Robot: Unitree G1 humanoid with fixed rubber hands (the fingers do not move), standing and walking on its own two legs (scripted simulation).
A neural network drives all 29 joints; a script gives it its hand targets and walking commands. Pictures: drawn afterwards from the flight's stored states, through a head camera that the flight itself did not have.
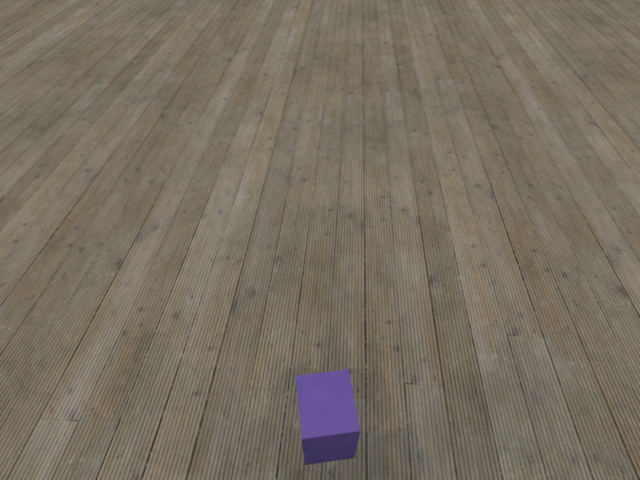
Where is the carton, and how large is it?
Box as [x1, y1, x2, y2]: [296, 369, 359, 464]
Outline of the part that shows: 348,369 296,376 301,437 305,464 350,458 354,456 359,434 359,426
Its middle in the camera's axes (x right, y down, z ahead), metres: +0.02 +0.48 +1.07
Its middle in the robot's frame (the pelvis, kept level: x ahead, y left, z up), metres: +0.43 -0.01 -0.64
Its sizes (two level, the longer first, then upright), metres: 0.157 0.142 0.243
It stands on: the floor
